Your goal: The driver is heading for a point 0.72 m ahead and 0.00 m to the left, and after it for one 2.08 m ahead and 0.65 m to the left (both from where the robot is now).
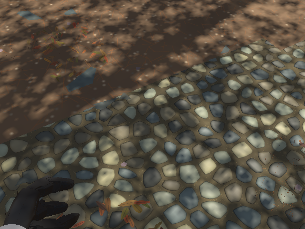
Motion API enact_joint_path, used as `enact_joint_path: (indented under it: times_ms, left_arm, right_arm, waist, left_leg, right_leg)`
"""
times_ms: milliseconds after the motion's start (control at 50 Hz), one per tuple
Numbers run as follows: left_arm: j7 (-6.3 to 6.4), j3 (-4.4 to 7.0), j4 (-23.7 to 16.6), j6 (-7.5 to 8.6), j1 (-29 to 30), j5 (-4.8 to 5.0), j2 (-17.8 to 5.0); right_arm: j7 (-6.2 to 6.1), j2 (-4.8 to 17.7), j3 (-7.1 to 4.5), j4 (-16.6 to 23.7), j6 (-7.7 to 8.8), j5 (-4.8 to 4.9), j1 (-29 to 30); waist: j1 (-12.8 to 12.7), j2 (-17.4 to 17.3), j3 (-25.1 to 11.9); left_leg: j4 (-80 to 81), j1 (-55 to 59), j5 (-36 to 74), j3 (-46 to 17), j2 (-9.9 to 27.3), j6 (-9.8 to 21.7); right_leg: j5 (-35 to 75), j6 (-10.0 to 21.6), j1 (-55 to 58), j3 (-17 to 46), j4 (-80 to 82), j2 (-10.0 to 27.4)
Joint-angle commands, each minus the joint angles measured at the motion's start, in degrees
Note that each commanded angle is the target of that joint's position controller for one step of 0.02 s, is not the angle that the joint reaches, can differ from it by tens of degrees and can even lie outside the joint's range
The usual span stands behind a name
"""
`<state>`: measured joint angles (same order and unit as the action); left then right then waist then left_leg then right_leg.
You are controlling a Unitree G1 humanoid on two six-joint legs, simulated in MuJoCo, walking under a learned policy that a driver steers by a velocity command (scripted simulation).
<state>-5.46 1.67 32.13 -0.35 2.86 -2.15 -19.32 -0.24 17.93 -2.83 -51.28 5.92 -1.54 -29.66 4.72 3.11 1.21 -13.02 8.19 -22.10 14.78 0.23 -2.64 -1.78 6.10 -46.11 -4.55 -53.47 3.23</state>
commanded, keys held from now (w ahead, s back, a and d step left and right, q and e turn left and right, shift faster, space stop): e+shift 0.26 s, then shift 0.32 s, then w+shift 0.22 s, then w+q+shift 0.20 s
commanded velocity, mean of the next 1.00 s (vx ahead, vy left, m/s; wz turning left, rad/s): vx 0.41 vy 0.00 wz -0.42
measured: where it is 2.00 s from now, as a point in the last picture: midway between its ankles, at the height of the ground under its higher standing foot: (156, 106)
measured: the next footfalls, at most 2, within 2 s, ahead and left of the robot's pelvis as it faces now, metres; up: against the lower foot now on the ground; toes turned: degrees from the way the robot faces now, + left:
right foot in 0.10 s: +0.29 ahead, -0.04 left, +0.00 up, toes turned -9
left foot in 0.58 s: +0.45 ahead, +0.08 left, +0.00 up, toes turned -30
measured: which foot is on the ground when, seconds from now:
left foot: down 0.00-0.10, up 0.12-0.56, down 0.58-1.00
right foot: up 0.00-0.08, down 0.10-0.60, up 0.62-1.00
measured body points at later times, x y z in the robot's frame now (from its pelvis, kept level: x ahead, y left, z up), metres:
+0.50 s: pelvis +0.28 +0.01 +0.01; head +0.32 -0.01 +0.46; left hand +0.45 +0.26 -0.11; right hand +0.35 -0.28 -0.09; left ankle +0.43 +0.11 -0.69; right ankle +0.25 -0.03 -0.72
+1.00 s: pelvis +0.42 -0.03 +0.02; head +0.43 -0.03 +0.47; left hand +0.70 +0.10 -0.06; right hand +0.29 -0.29 -0.10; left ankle +0.41 +0.10 -0.72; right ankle +0.40 -0.16 -0.72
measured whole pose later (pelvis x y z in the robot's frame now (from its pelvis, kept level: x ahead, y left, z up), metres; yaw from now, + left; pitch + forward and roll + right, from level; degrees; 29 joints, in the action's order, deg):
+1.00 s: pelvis +0.42 -0.03 +0.02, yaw -23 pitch +3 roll +0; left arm -1.6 0.6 39.3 2.9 -6.7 -1.4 -15.7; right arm 1.4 16.3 -4.0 -46.6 1.4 -0.1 -26.6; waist 5.2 0.2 -3.3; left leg -21.6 -8.8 -16.2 -6.3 -2.4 2.1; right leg -13.8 -0.9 -20.5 0.8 -27.7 0.3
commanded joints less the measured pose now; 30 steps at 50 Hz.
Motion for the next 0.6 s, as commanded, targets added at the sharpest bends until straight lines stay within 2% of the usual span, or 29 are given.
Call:
enact_joint_path:
  times_ms: [20,40,60,80,100,120,140,160,180,200,220,240,260,280,320,360,420,480,520,540,560,580,600]
  left_arm:
    - [-0.55,-0.74,-1.8,1.02,-0.4,-0.45,0.4]
    - [-0.15,-0.26,-0.3,1.25,-5.4,-0.58,-0.5]
    - [0.54,0.73,2.2,1.60,-14.0,-0.66,-2.2]
    - [1.85,2.26,6.0,2.16,-25.1,-0.63,-4.5]
    - [3.96,3.66,8.3,2.39,-26.5,-0.31,-6.8]
    - [4.63,5.38,6.5,1.79,-24.8,0.03,-14.2]
    - [4.43,6.85,3.9,1.07,-27.2,0.68,-16.3]
    - [5.49,6.84,2.3,0.16,-22.9,1.47,-14.6]
    - [6.01,6.09,2.3,-0.20,-18.7,1.96,-11.2]
    - [6.29,5.20,3.2,-0.16,-16.9,2.35,-8.5]
    - [6.56,4.63,3.3,0.05,-15.8,2.40,-6.8]
    - [6.38,4.22,3.9,0.39,-16.0,2.46,-6.0]
    - [6.07,4.35,4.4,0.76,-16.3,2.25,-6.3]
    - [5.93,4.55,4.8,1.12,-16.5,1.75,-6.7]
    - [5.89,4.60,5.7,1.43,-17.4,1.04,-6.6]
    - [5.86,4.27,6.7,1.15,-18.5,1.32,-5.4]
    - [6.06,3.95,7.7,0.43,-20.9,1.55,-4.4]
    - [6.23,3.95,8.3,-0.26,-22.7,0.78,-4.5]
    - [6.32,3.90,8.3,-0.59,-22.6,0.33,-4.6]
    - [6.39,3.82,8.2,-0.67,-21.8,0.38,-4.6]
    - [6.51,3.65,8.0,-0.68,-20.5,0.89,-4.5]
    - [6.63,3.27,7.5,-0.39,-19.2,1.69,-3.8]
    - [6.50,2.05,6.8,0.13,-22.8,1.60,0.0]
  right_arm:
    - [-0.88,8.1,-1.11,5.0,1.01,0.57,5.5]
    - [-1.45,10.0,-1.60,5.3,0.39,0.93,5.5]
    - [-1.73,11.5,-2.04,5.8,-0.43,1.28,6.6]
    - [-1.46,11.4,-2.18,7.0,-0.92,1.51,8.5]
    - [-0.51,8.8,-2.10,7.1,-1.26,1.47,8.1]
    - [-0.51,2.7,-0.98,9.7,-1.90,0.03,3.0]
    - [-1.07,5.6,-1.05,14.0,-2.34,1.04,2.6]
    - [-1.28,6.6,-0.43,14.6,-2.13,0.91,6.4]
    - [-1.17,6.4,-0.34,14.8,-2.23,0.55,9.0]
    - [-1.19,5.8,-0.28,14.8,-2.85,-0.61,11.1]
    - [-1.41,5.7,-0.27,14.7,-4.11,-1.32,10.2]
    - [-1.62,5.4,-0.34,14.6,-5.53,-1.83,10.2]
    - [-1.75,4.6,-0.18,14.9,-6.39,-1.79,10.6]
    - [-1.79,3.6,0.06,14.9,-6.65,-1.49,11.0]
    - [-1.85,2.2,0.51,15.5,-6.58,-0.75,12.6]
    - [-1.84,1.4,0.90,16.4,-6.59,-0.56,15.4]
    - [-1.68,1.8,1.13,17.5,-7.15,-0.05,20.0]
    - [-1.71,2.9,1.11,17.8,-7.03,0.52,22.5]
    - [-1.74,3.4,1.04,17.6,-6.47,0.79,22.1]
    - [-1.75,3.5,1.02,17.2,-6.12,0.93,20.7]
    - [-1.78,3.1,1.08,16.5,-5.67,0.83,18.5]
    - [-1.98,3.1,1.12,15.9,-4.98,0.35,16.3]
    - [-2.17,5.4,0.94,16.1,-4.55,-0.63,14.6]
  waist:
    - [-5.6,-5.9,4.7]
    - [-8.4,-7.4,1.3]
    - [-12.6,-8.1,-3.3]
    - [-16.6,-7.9,-8.8]
    - [-15.1,-2.0,-8.2]
    - [-9.4,6.8,-10.5]
    - [-11.7,1.7,-28.3]
    - [-10.4,-3.9,-26.1]
    - [-8.0,-6.8,-16.6]
    - [-5.4,-8.9,-9.8]
    - [-3.4,-9.3,-5.8]
    - [-2.5,-10.1,-4.4]
    - [-2.1,-10.2,-5.1]
    - [-2.0,-10.3,-6.5]
    - [-2.5,-8.1,-9.2]
    - [-3.6,-4.9,-9.9]
    - [-6.3,-0.8,-8.4]
    - [-8.1,1.0,-5.9]
    - [-7.9,1.8,-4.8]
    - [-7.1,2.2,-4.2]
    - [-5.4,2.1,-3.4]
    - [-3.8,0.7,-3.7]
    - [-4.9,-8.6,-9.2]
  left_leg:
    - [-3.6,-10.4,68.8,1.1,10.3,2.2]
    - [-11.5,-9.9,76.0,0.7,11.4,1.8]
    - [-23.3,-11.8,78.0,-0.2,12.9,2.1]
    - [-38.4,-16.5,70.1,-1.4,13.8,2.0]
    - [-55.7,-27.0,24.4,-1.4,7.1,0.7]
    - [-79.7,-43.4,-17.1,-2.6,0.5,-1.3]
    - [-88.8,-51.3,-12.4,-15.3,-0.5,-2.6]
    - [-84.2,-52.0,-5.9,-18.4,1.8,-1.9]
    - [-77.8,-51.2,-3.7,-18.5,3.7,-1.8]
    - [-72.5,-49.4,-4.1,-18.7,4.9,-2.1]
    - [-68.1,-46.1,-4.3,-18.7,5.9,-2.6]
    - [-64.1,-42.7,-4.7,-18.6,6.5,-3.1]
    - [-59.8,-40.0,-4.5,-18.4,6.8,-3.5]
    - [-56.8,-38.4,-2.5,-17.7,6.8,-3.3]
    - [-51.7,-37.4,4.0,-17.0,5.9,-2.2]
    - [-46.1,-36.3,10.7,-16.8,4.9,-0.6]
    - [-39.7,-37.0,13.7,-16.9,3.4,0.5]
    - [-33.9,-37.6,9.9,-17.4,1.9,1.2]
    - [-28.6,-35.0,6.2,-17.8,0.6,2.4]
    - [-24.2,-32.0,5.8,-18.0,0.2,3.2]
    - [-16.8,-27.2,9.3,-17.9,0.0,4.1]
    - [-9.8,-19.6,19.0,-19.9,2.3,5.3]
    - [-9.1,-11.0,23.4,-29.8,12.8,8.3]
  right_leg:
    - [1.8,1.7,16.3,-8.0,11.5,-6.7]
    - [0.9,2.3,23.0,-8.0,13.3,-8.8]
    - [0.7,3.7,32.7,-6.2,15.0,-10.4]
    - [3.9,5.9,45.3,-2.0,18.3,-10.8]
    - [9.9,7.0,53.4,4.0,23.5,-7.2]
    - [61.8,11.1,65.0,20.4,11.2,7.3]
    - [63.1,22.5,76.9,36.7,17.7,15.8]
    - [45.7,21.5,69.9,39.6,24.8,14.6]
    - [34.1,19.7,58.3,36.2,29.3,11.4]
    - [30.1,17.8,48.8,33.7,32.0,8.0]
    - [31.8,16.2,40.7,30.5,33.3,6.4]
    - [35.1,15.0,34.9,28.4,33.6,5.0]
    - [37.0,14.1,31.4,27.0,33.1,3.5]
    - [39.9,13.3,30.1,25.3,32.2,2.6]
    - [43.5,10.9,30.1,23.0,30.2,1.0]
    - [40.6,6.9,30.3,21.2,29.0,-1.3]
    - [34.1,3.5,33.4,22.6,29.1,-1.7]
    - [31.8,3.7,37.8,25.7,27.5,0.1]
    - [31.4,4.0,39.2,28.0,25.5,1.2]
    - [29.6,3.7,38.8,29.1,24.6,1.2]
    - [25.0,2.5,37.2,29.7,23.3,0.2]
    - [17.2,0.4,33.4,29.3,21.1,-1.7]
    - [-6.6,-1.3,29.5,23.5,13.2,-5.8]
